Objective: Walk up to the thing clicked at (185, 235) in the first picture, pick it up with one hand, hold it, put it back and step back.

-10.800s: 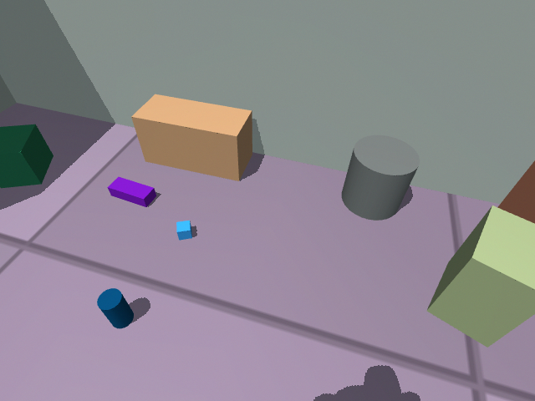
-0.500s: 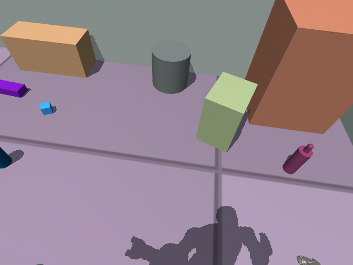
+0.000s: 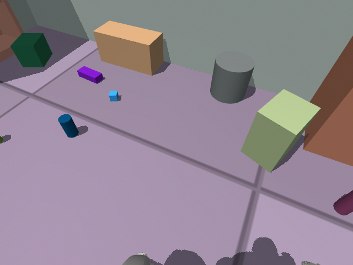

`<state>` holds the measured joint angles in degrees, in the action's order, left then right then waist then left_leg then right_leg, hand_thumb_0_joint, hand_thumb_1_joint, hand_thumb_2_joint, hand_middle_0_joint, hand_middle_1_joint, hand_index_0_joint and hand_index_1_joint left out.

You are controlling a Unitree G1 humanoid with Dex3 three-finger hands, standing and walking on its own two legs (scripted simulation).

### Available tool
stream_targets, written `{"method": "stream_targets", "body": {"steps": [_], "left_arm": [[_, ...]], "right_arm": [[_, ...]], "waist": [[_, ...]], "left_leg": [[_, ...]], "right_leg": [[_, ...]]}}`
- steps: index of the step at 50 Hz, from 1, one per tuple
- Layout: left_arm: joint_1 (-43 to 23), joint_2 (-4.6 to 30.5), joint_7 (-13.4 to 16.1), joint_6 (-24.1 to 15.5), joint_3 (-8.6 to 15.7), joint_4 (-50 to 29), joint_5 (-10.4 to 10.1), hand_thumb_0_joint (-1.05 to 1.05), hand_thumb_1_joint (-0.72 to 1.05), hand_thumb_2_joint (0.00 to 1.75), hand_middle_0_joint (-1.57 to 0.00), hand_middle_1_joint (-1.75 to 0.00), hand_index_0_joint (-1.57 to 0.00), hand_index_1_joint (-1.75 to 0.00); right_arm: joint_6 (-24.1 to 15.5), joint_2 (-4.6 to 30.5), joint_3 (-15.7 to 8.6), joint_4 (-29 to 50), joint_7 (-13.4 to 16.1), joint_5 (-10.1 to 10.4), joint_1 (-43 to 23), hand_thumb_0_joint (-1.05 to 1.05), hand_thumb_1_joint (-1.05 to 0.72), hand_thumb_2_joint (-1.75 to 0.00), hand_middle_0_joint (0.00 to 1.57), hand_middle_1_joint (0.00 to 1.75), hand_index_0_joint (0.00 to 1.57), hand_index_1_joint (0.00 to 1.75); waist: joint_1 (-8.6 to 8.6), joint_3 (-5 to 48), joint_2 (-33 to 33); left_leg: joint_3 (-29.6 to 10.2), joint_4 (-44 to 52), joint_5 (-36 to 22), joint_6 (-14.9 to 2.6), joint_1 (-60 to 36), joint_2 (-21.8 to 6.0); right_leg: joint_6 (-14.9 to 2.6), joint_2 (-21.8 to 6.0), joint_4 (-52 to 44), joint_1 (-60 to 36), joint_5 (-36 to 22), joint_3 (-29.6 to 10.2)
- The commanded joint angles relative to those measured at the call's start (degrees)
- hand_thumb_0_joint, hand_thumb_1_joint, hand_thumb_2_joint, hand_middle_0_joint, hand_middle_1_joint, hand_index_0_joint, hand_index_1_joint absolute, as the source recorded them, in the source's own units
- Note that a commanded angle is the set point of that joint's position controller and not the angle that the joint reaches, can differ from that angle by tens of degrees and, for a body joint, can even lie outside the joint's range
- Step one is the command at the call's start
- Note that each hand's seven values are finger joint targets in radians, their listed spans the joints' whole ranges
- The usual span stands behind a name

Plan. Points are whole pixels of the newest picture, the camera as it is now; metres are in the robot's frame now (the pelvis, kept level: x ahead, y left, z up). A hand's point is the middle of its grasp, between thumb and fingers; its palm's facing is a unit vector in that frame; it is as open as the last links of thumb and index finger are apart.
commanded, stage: walk up
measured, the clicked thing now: (113, 96) +1.46 +0.54 -0.73
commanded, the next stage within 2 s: stand in 1.12 s
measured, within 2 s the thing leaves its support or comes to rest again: neither
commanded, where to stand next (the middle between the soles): +0.10 +0.01 m, yaw +11 degrees
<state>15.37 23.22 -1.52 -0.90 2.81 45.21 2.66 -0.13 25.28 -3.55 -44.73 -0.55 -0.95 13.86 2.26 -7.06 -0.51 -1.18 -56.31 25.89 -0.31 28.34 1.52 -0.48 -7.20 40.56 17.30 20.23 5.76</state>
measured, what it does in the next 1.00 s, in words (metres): steps on the spot: left foot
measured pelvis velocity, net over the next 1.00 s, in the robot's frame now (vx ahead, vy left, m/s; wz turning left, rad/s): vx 0.01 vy -0.01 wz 0.26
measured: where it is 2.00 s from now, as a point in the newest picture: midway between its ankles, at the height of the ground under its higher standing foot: outside the picture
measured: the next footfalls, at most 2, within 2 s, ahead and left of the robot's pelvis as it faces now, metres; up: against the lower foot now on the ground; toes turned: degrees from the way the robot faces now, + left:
left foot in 0.10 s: +0.06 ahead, +0.12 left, +0.00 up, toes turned +8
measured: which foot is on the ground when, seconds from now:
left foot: up 0.00-0.08, down 0.10-1.00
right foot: down 0.00-1.00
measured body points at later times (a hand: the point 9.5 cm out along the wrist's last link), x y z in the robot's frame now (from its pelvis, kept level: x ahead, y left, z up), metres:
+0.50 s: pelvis +0.01 +0.00 -0.01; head +0.02 +0.01 +0.44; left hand +0.01 +0.32 -0.13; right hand +0.14 -0.30 -0.12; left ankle +0.02 +0.11 -0.72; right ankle +0.06 -0.14 -0.72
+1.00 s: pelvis +0.01 -0.01 +0.02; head +0.02 +0.00 +0.47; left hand +0.03 +0.31 -0.11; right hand +0.20 -0.27 -0.10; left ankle +0.02 +0.11 -0.72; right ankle +0.06 -0.13 -0.72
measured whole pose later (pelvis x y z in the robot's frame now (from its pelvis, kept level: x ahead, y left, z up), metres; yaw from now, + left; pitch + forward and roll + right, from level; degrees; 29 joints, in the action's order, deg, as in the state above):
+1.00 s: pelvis +0.01 -0.01 +0.02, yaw +15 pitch -3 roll +0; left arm 4.5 21.4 -1.1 -0.3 0.0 61.5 0.0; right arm -1.8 20.4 0.9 -62.8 -0.3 -0.3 4.3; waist 0.9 -3.0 -0.7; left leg -6.4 -28.0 12.1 0.0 13.1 2.5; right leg 0.9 -2.9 27.2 10.8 13.6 4.8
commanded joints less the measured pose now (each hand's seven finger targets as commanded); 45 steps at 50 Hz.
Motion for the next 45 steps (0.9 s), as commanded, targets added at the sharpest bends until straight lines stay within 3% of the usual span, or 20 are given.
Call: {"method": "stream_targets", "body": {"steps": [1, 4, 5, 6, 7, 9, 12, 16, 17, 19, 20, 22, 24, 25, 26, 27, 29, 32, 34, 45], "left_arm": [[-1.3, 17.3, 0.7, -0.5, 5.3, -4.6, -0.4, 0.0, 0.9, 0.9, -0.2, -0.3, -0.2, -0.3], [0.0, 12.9, 0.4, 0.7, 3.4, -4.4, -1.3, 0.0, 0.9, 0.9, -0.2, -0.3, -0.2, -0.3], [1.4, 9.5, 0.4, 0.8, 2.4, -4.6, -1.6, 0.0, 0.9, 0.9, -0.2, -0.3, -0.2, -0.3], [-0.2, 8.4, 0.5, 1.0, 2.0, -5.5, -2.2, 0.0, 0.9, 0.9, -0.2, -0.3, -0.2, -0.3], [-3.0, 14.3, 1.1, 0.8, 3.7, -4.1, -1.7, 0.0, 0.9, 0.9, -0.2, -0.3, -0.2, -0.3], [0.2, 13.0, 0.8, 0.5, 3.5, -2.1, -2.4, 0.0, 0.9, 0.9, -0.2, -0.3, -0.2, -0.3], [4.4, 12.8, 0.8, 0.2, 3.9, 1.4, -2.3, 0.0, 0.9, 0.9, -0.2, -0.3, -0.2, -0.3], [4.5, 12.1, 1.1, -0.3, 3.6, 3.0, -1.9, 0.0, 0.9, 0.9, -0.2, -0.3, -0.2, -0.3], [3.8, 13.1, 1.3, -0.6, 3.7, 2.8, -1.3, 0.0, 0.9, 0.9, -0.2, -0.3, -0.2, -0.3], [-1.8, 19.1, 1.1, -0.7, 4.6, 1.5, -0.8, 0.0, 0.9, 0.9, -0.2, -0.3, -0.2, -0.3], [-5.0, 18.4, 1.0, -0.8, 4.5, 0.7, -1.0, 0.0, 0.9, 0.9, -0.2, -0.3, -0.2, -0.3], [-8.0, 15.9, 1.2, -0.7, 3.3, 0.8, -1.2, 0.0, 0.9, 0.9, -0.2, -0.3, -0.2, -0.3], [-6.2, 14.1, 0.9, -0.3, 2.4, 2.8, -1.3, 0.0, 0.9, 0.9, -0.2, -0.3, -0.2, -0.3], [-4.7, 12.4, 0.8, 0.0, 1.8, 3.1, -1.3, 0.0, 0.9, 0.9, -0.2, -0.3, -0.2, -0.3], [-4.4, 9.0, 0.7, 0.2, 1.0, 3.0, -2.2, 0.0, 0.9, 0.9, -0.2, -0.3, -0.2, -0.3], [-4.6, 11.2, 1.0, 0.7, 1.9, 4.2, -2.6, 0.0, 0.9, 0.9, -0.2, -0.3, -0.2, -0.3], [-4.0, 11.5, 1.3, 0.3, 2.0, 5.2, -2.7, 0.0, 0.9, 0.9, -0.2, -0.3, -0.2, -0.3], [-2.3, 11.2, 1.7, -1.2, 1.4, 7.6, -2.8, 0.0, 0.9, 0.9, -0.2, -0.3, -0.2, -0.3], [-7.0, 13.3, 1.6, -1.4, 1.3, 7.5, -2.5, 0.0, 0.9, 0.9, -0.2, -0.3, -0.2, -0.3], [-13.6, 11.0, 1.2, -0.4, -0.1, 12.1, -2.9, 0.0, 0.9, 0.9, -0.2, -0.3, -0.2, -0.3]], "right_arm": [[-1.8, 8.7, -3.7, 2.5, 0.3, 0.3, 0.3, 0.0, -0.9, -0.9, 0.2, 0.3, 0.2, 0.3], [-2.9, 9.8, -4.1, -0.9, 1.3, 0.0, 6.0, 0.0, -0.9, -0.9, 0.2, 0.3, 0.2, 0.3], [-3.4, 12.1, -4.6, -0.6, 1.7, -0.7, 6.8, 0.0, -0.9, -0.9, 0.2, 0.3, 0.2, 0.3], [-3.6, 17.9, -5.3, 0.8, 2.1, -1.3, 5.9, 0.0, -0.9, -0.9, 0.2, 0.3, 0.2, 0.3], [-3.5, 20.1, -5.7, 0.4, 2.3, -0.4, 5.0, 0.0, -0.9, -0.9, 0.2, 0.3, 0.2, 0.3], [-4.0, 14.7, -3.5, 0.6, 2.8, -0.1, 0.3, 0.0, -0.9, -0.9, 0.2, 0.3, 0.2, 0.3], [-4.0, 13.4, -2.8, 0.2, 2.5, 0.2, -1.2, 0.0, -0.9, -0.9, 0.2, 0.3, 0.2, 0.3], [-2.4, 11.4, -1.7, 0.1, 2.2, 0.5, -3.6, 0.0, -0.9, -0.9, 0.2, 0.3, 0.2, 0.3], [-2.1, 8.8, -0.8, 0.0, 2.1, 0.8, -3.2, 0.0, -0.9, -0.9, 0.2, 0.3, 0.2, 0.3], [-1.5, 9.8, -2.0, -1.7, 2.5, 0.7, -2.0, 0.0, -0.9, -0.9, 0.2, 0.3, 0.2, 0.3], [-1.4, 11.2, -2.5, -3.2, 2.5, 0.7, 0.3, 0.0, -0.9, -0.9, 0.2, 0.3, 0.2, 0.3], [-2.2, 10.0, -2.2, -5.6, 1.8, 1.0, 2.7, 0.0, -0.9, -0.9, 0.2, 0.3, 0.2, 0.3], [-2.9, 8.1, -2.1, -6.8, 1.5, 0.7, 3.7, 0.0, -0.9, -0.9, 0.2, 0.3, 0.2, 0.3], [-3.3, 9.0, -2.0, -6.7, 1.6, 0.3, 3.3, 0.0, -0.9, -0.9, 0.2, 0.3, 0.2, 0.3], [-4.0, 11.5, -2.2, -5.8, 1.9, -0.4, 1.1, 0.0, -0.9, -0.9, 0.2, 0.3, 0.2, 0.3], [-3.9, 14.6, -2.7, -5.4, 2.0, -0.1, -1.3, 0.0, -0.9, -0.9, 0.2, 0.3, 0.2, 0.3], [-3.9, 13.4, -2.0, -5.8, 2.1, 0.1, -4.2, 0.0, -0.9, -0.9, 0.2, 0.3, 0.2, 0.3], [-3.7, 8.9, -0.2, -6.9, 2.2, 1.4, -7.0, 0.0, -0.9, -0.9, 0.2, 0.3, 0.2, 0.3], [-3.3, 7.9, 0.1, -8.8, 2.0, 1.5, -4.6, 0.0, -0.9, -0.9, 0.2, 0.3, 0.2, 0.3], [-2.7, 8.6, 1.4, -14.7, 1.5, 1.0, -10.3, 0.0, -0.9, -0.9, 0.2, 0.3, 0.2, 0.3]], "waist": [[0.59, 4.7, -12.9], [-2.54, 8.3, -3.8], [-3.1, 8.9, 4.6], [-3.93, 7.4, 13.2], [-5.06, 3.4, 8.6], [-1.48, 3.0, 4.5], [-0.71, 6.1, 9.4], [0.6, 5.6, 7.6], [0.91, 5.4, 3.0], [-0.54, 2.5, -10.8], [-2.12, 0.9, -8.2], [-3.45, 1.3, -5.2], [-3.27, 4.0, -7.5], [-3.05, 5.2, -5.0], [-2.02, 6.0, 4.8], [-1.72, 4.4, 5.1], [-0.66, 5.1, 4.1], [0.57, 10.9, 3.9], [-1.93, 10.5, 1.2], [-1.73, 7.2, -0.2]], "left_leg": [[4.4, 13.0, -1.7, 0.28, -6.0, 1.2], [2.0, 25.3, -6.5, -1.2, -22.0, 2.1], [-11.3, 30.9, 1.2, -4.39, -26.3, -4.3], [-37.0, 38.6, 14.0, -12.7, -21.8, -18.9], [-41.9, 40.1, 14.7, -17.52, -12.1, -21.7], [-27.6, 32.8, -4.7, -13.76, -13.4, -15.5], [-20.5, 29.5, -16.1, -11.36, -7.0, -12.3], [-14.8, 25.2, -7.0, -7.22, 2.0, -7.0], [-13.5, 21.3, -4.0, -5.12, 3.7, -4.7], [-2.7, 3.8, 7.8, -1.48, -1.4, 2.5], [-2.0, 2.1, 6.4, -0.92, -2.3, 0.2], [0.2, 11.0, -2.0, -1.53, -8.2, -0.2], [-1.2, 20.7, -5.0, -2.48, -14.9, 1.2], [-7.4, 27.0, -3.5, -3.33, -16.7, -1.4], [-25.5, 33.8, -3.5, -6.42, -15.9, -11.0], [-31.8, 35.3, -0.8, -11.36, -10.0, -15.3], [-26.2, 31.8, -11.1, -11.97, -9.9, -13.6], [-11.7, 22.7, -30.2, -4.55, -10.9, -6.9], [-8.1, 22.6, -24.3, -2.21, -12.7, -3.1], [-11.3, 33.8, -15.0, -2.37, -12.9, -5.4]], "right_leg": [[-10.58, -9.7, -15.3, -0.2, 2.7, -10.3], [-6.63, -7.1, -2.7, 8.5, 7.6, -5.2], [-3.46, -3.7, 7.2, 15.7, 10.8, -2.2], [-0.27, 2.7, 13.7, 23.6, 16.0, -1.8], [-0.37, 0.2, 17.2, 18.7, 17.2, -7.5], [-0.72, -0.9, 15.0, 16.4, 11.6, -8.9], [-1.04, 1.0, 9.5, 5.3, 7.3, -5.6], [-2.09, 4.6, -5.1, -6.9, -0.2, -2.7], [-3.33, 1.0, -10.7, -7.1, 2.5, -8.9], [-11.72, -15.3, -24.8, 5.6, 21.6, -30.0], [-13.19, -17.1, -25.4, 7.0, 21.4, -29.8], [-10.05, -11.4, -19.5, 8.1, 11.5, -18.3], [-6.28, -6.5, -13.1, 8.0, 4.7, -11.8], [-4.83, -5.0, -6.7, 8.6, 1.5, -9.3], [-1.04, 0.3, 2.9, 11.1, 1.3, -5.4], [-0.62, 2.9, 4.0, 8.9, 10.6, -5.9], [-1.05, 2.3, 2.7, 5.1, 9.9, -7.3], [-2.73, -0.2, -10.9, -6.1, -15.4, -8.9], [-5.22, -4.0, -11.4, -5.3, -19.0, -12.3], [-2.14, -1.9, -19.1, -7.3, -3.7, -8.3]]}}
